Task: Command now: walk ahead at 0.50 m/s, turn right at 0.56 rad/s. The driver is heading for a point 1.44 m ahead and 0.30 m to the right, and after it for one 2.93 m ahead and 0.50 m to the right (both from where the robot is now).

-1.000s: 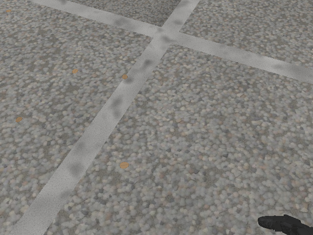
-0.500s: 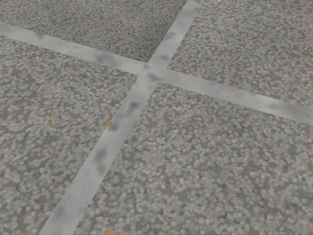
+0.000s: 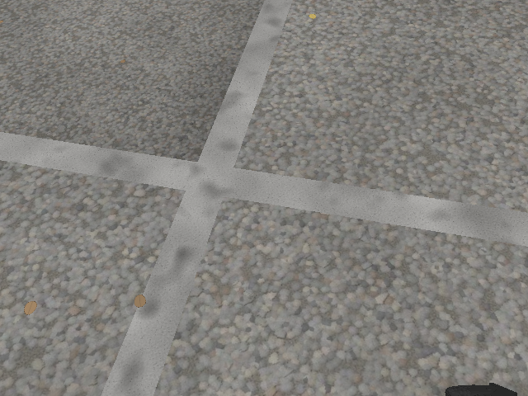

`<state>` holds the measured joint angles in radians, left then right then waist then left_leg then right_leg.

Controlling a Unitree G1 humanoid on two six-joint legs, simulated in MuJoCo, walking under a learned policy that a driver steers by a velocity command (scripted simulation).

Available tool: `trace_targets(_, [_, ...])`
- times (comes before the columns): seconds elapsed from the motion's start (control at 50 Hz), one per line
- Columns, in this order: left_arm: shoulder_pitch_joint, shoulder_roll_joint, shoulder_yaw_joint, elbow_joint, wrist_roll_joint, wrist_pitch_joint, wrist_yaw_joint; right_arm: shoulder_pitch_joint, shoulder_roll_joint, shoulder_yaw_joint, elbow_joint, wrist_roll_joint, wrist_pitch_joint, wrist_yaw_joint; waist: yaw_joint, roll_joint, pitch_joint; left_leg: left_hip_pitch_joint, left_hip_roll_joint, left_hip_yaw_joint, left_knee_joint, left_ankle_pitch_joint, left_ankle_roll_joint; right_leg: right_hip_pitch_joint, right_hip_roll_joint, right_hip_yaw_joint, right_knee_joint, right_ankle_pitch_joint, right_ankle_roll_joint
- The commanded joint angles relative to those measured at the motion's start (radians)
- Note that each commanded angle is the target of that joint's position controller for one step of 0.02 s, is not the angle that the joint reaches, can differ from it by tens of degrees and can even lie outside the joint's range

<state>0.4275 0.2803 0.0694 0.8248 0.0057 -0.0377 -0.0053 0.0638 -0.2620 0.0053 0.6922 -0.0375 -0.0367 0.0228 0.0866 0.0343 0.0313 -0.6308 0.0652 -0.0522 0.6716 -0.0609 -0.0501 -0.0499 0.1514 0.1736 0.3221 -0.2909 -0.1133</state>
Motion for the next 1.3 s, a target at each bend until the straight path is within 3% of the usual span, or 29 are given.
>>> trace_targets(0.02, [0.03, 0.176, 0.044, -0.055, 0.01, -0.007, 0.014, -0.094, -0.096, -0.021, -0.103, 0.007, -0.029, -0.004, -0.013, -0.115, -0.019, 0.081, -0.058, 0.021, -0.095, -0.027, 0.021, 0.015, -0.262, 0.214, 0.03, 0.54, -0.08])
trace_targets(0.06, [-0.036, 0.192, 0.047, -0.074, 0.012, -0.011, 0.013, 0.045, -0.133, -0.036, -0.064, 0.01, -0.039, -0.015, -0.085, -0.122, -0.061, 0.307, -0.098, 0.026, -0.165, -0.101, 0.052, -0.046, -0.245, 0.228, 0.131, 0.617, -0.041])
trace_targets(0.08, [-0.052, 0.184, 0.042, -0.075, 0.003, -0.018, 0.005, 0.165, -0.16, -0.049, -0.033, 0.005, -0.051, -0.027, -0.152, -0.074, -0.123, 0.489, -0.075, 0.01, -0.232, -0.077, 0.08, -0.095, -0.189, 0.186, 0.289, 0.615, -0.016])
trace_targets(0.1, [-0.047, 0.119, 0.023, -0.1, -0.011, -0.029, -0.004, 0.317, -0.232, -0.068, -0.025, -0.017, -0.059, -0.045, -0.208, 0.035, -0.263, 0.717, 0.133, -0.189, -0.267, -0.265, 0.134, -0.201, -0.131, 0.105, 0.547, 0.407, 0.011])
trace_targets(0.12, [0.056, 0.039, 0.005, -0.13, -0.032, -0.026, -0.002, 0.327, -0.314, -0.088, -0.033, -0.03, -0.043, -0.052, -0.149, 0.246, -0.345, 0.921, 0.383, -0.62, -0.36, -0.34, 0.239, -0.5, 0.022, -0.031, 0.795, -0.257, 0.041])
trace_targets(0.14, [0.063, 0.122, 0.011, -0.109, 0.006, -0.011, 0.006, 0.291, -0.259, -0.089, -0.027, -0.01, -0.029, -0.047, -0.121, 0.162, -0.288, 0.841, 0.386, -0.729, -0.374, -0.449, 0.271, -0.604, -0.068, -0.053, 0.908, -0.247, 0.033])
trace_targets(0.16, [-0.008, 0.139, 0.017, -0.099, 0.018, -0.002, 0.001, 0.236, -0.162, -0.068, -0.04, -0.002, -0.026, -0.042, -0.121, 0.036, -0.158, 0.714, 0.333, -0.57, -0.389, -0.443, 0.25, -0.609, -0.113, -0.057, 0.921, -0.15, 0.037])
trace_targets(0.18, [-0.058, 0.121, 0.013, -0.105, 0.019, 0.001, -0.01, 0.2, -0.115, -0.055, -0.034, 0.0, -0.029, -0.037, -0.113, -0.003, -0.078, 0.613, 0.274, -0.415, -0.416, -0.322, 0.226, -0.591, -0.142, -0.069, 0.881, -0.086, 0.047])
trace_targets(0.2, [-0.076, 0.109, 0.013, -0.107, 0.024, 0.008, -0.02, 0.194, -0.103, -0.052, -0.026, -0.001, -0.033, -0.037, -0.102, 0.038, -0.048, 0.56, 0.229, -0.304, -0.437, -0.217, 0.201, -0.57, -0.166, -0.081, 0.85, -0.062, 0.056])
trace_targets(0.3, [-0.115, 0.076, 0.008, -0.135, 0.029, 0.045, -0.039, 0.231, -0.114, -0.059, 0.018, 0.024, -0.067, -0.028, -0.062, 0.07, -0.04, 0.523, 0.203, -0.023, -0.414, 0.492, 0.217, -0.563, -0.166, -0.123, 0.813, -0.01, 0.098])
trace_targets(0.42, [-0.266, 0.024, -0.019, -0.199, 0.024, 0.047, -0.063, 0.21, -0.131, -0.068, 0.032, 0.027, -0.039, -0.034, -0.082, 0.103, -0.034, 0.476, 0.15, 0.189, -0.385, 0.503, 0.183, -0.451, -0.169, -0.214, 0.462, 0.208, 0.097])
trace_targets(0.52, [-0.262, 0.067, -0.002, -0.222, 0.041, 0.04, -0.057, 0.242, -0.178, -0.091, 0.045, 0.036, -0.012, -0.045, -0.088, 0.093, -0.068, 0.563, 0.191, 0.203, -0.178, 0.559, 0.149, -0.336, -0.122, -0.253, 0.282, 0.095, 0.037])
trace_targets(0.56, [-0.1, 0.107, 0.018, -0.177, 0.061, 0.015, -0.034, 0.268, -0.175, -0.091, 0.045, 0.039, 0.003, -0.046, -0.013, -0.038, -0.172, 0.481, 0.124, 0.247, 0.176, 0.362, 0.089, -0.1, -0.117, -0.195, 0.113, 0.314, -0.015])
trace_targets(0.58, [-0.077, 0.216, 0.039, -0.191, 0.051, 0.007, -0.017, 0.335, -0.085, -0.069, 0.005, 0.012, 0.012, -0.04, -0.059, -0.242, -0.244, 0.238, 0.035, 0.264, 0.459, -0.407, 0.047, 0.098, -0.414, 0.137, 0.181, 0.831, -0.081])
trace_targets(0.6, [-0.05, 0.286, 0.068, -0.206, -0.007, 0.025, -0.014, 0.351, -0.106, -0.071, -0.021, 0.016, 0.037, -0.042, -0.034, -0.307, -0.385, 0.067, -0.113, 0.113, 0.663, -0.639, 0.02, 0.212, -0.544, 0.442, 0.125, 0.937, -0.282])
trace_targets(0.62, [-0.071, 0.232, 0.059, -0.212, -0.025, 0.04, -0.008, 0.306, -0.129, -0.073, -0.008, 0.002, 0.051, -0.045, -0.026, -0.141, -0.336, 0.025, -0.044, 0.026, 0.687, -0.577, 0.015, 0.169, -0.512, 0.35, 0.096, 0.795, -0.27])
trace_targets(0.66, [-0.17, 0.137, 0.029, -0.205, -0.006, 0.056, 0.006, 0.205, -0.114, -0.069, -0.018, 0.011, 0.05, -0.048, -0.068, -0.081, -0.121, 0.017, -0.006, 0.016, 0.579, -0.433, 0.016, -0.05, -0.39, 0.213, 0.034, 0.598, -0.191])
trace_targets(0.68, [-0.195, 0.119, 0.024, -0.205, -0.007, 0.058, 0.011, 0.208, -0.118, -0.07, -0.02, 0.004, 0.058, -0.048, -0.09, -0.104, -0.092, 0.056, 0.002, 0.012, 0.517, -0.397, 0.013, -0.116, -0.344, 0.177, 0.017, 0.56, -0.16])
trace_targets(0.74, [-0.205, 0.116, 0.023, -0.198, 0.008, 0.048, 0.002, 0.267, -0.105, -0.068, 0.009, -0.003, 0.077, -0.035, -0.114, -0.093, -0.16, 0.162, -0.02, 0.032, 0.447, -0.347, 0.015, -0.18, -0.295, 0.144, -0.03, 0.339, -0.134])
trace_targets(0.82, [-0.177, 0.127, 0.029, -0.177, 0.017, 0.044, -0.004, 0.195, -0.091, -0.065, -0.006, -0.005, 0.072, -0.017, -0.08, -0.153, -0.107, 0.139, -0.02, 0.042, 0.285, -0.302, 0.017, -0.212, -0.283, 0.217, -0.152, -0.193, -0.131])
trace_targets(0.94, [-0.14, 0.135, 0.029, -0.136, 0.022, 0.033, -0.013, 0.181, -0.073, -0.059, 0.006, 0.004, 0.039, -0.008, -0.067, -0.148, -0.065, 0.257, -0.057, 0.075, 0.052, -0.333, 0.053, -0.252, -0.292, 0.224, -0.164, -0.288, -0.111])
trace_targets(1.02, [-0.183, 0.117, 0.024, -0.131, 0.007, 0.04, -0.006, 0.328, -0.057, -0.055, 0.059, 0.012, 0.016, -0.025, -0.154, -0.088, -0.01, 0.559, -0.095, 0.118, -0.261, -0.281, 0.124, -0.46, -0.237, 0.184, -0.066, -0.396, -0.064])
trace_targets(1.04, [-0.227, 0.069, 0.011, -0.153, 0.007, 0.034, -0.002, 0.399, -0.088, -0.058, 0.077, 0.004, 0.002, -0.036, -0.185, 0.006, 0.017, 0.654, 0.012, -0.028, -0.375, -0.406, 0.154, -0.592, -0.175, 0.126, 0.091, -0.363, -0.02])
trace_targets(1.06, [-0.234, -0.026, -0.014, -0.181, -0.007, 0.018, -0.004, 0.443, -0.169, -0.072, 0.076, -0.001, -0.007, -0.044, -0.187, 0.195, -0.017, 0.721, 0.264, -0.389, -0.543, -0.697, 0.21, -0.699, -0.047, -0.066, 0.395, -0.269, 0.033])
trace_targets(1.08, [-0.281, 0.045, -0.002, -0.195, 0.024, 0.006, -0.007, 0.397, -0.233, -0.099, 0.087, -0.002, -0.009, -0.043, -0.162, 0.12, 0.113, 0.581, 0.348, -0.58, -0.625, -0.803, 0.265, -0.799, -0.049, -0.075, 0.5, -0.131, 0.038])
trace_targets(1.1, [-0.261, 0.074, 0.008, -0.188, 0.033, -0.003, -0.017, 0.347, -0.196, -0.094, 0.085, 0.01, -0.013, -0.039, -0.111, 0.057, 0.132, 0.539, 0.313, -0.523, -0.613, -0.75, 0.264, -0.772, -0.102, -0.032, 0.545, -0.042, 0.04])
trace_targets(1.14, [-0.197, 0.094, 0.014, -0.139, 0.037, -0.006, -0.034, 0.283, -0.143, -0.083, 0.075, 0.025, -0.028, -0.025, -0.072, 0.068, 0.074, 0.559, 0.198, -0.33, -0.599, -0.54, 0.212, -0.711, -0.122, -0.085, 0.589, 0.05, 0.072])
trace_targets(1.2, [-0.247, 0.056, 0.002, -0.139, 0.043, 0.003, -0.045, 0.344, -0.102, -0.074, 0.112, 0.028, -0.046, -0.017, -0.099, 0.074, 0.045, 0.58, 0.133, -0.183, -0.59, -0.309, 0.216, -0.7, -0.162, -0.155, 0.624, 0.133, 0.101])
trace_targets(1.3, [-0.42, 0.013, -0.022, -0.178, 0.033, 0.005, -0.048, 0.439, -0.1, -0.079, 0.162, 0.024, -0.047, -0.015, -0.165, 0.082, 0.062, 0.62, 0.115, -0.089, -0.558, -0.06, 0.225, -0.666, -0.188, -0.22, 0.427, 0.19, 0.123])
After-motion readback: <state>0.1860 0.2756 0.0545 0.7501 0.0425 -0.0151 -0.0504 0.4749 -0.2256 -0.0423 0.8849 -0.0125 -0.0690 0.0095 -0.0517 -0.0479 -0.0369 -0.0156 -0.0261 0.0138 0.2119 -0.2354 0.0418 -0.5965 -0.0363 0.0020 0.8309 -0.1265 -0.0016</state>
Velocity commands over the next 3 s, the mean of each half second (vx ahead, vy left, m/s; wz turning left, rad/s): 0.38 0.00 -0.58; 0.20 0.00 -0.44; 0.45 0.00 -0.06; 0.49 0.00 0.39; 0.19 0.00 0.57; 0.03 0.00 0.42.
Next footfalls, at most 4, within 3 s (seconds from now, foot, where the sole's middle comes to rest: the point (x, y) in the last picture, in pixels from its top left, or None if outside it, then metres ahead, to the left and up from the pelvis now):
0.10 left None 0.23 0.13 -0.78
0.56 right None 0.36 -0.12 -0.78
1.04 left None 0.42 0.05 -0.78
1.48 right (417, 373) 0.53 -0.28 -0.78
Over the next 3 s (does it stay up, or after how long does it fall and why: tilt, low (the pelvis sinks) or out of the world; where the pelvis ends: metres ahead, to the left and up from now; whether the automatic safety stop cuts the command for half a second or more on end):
stays up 0.89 -0.33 0.00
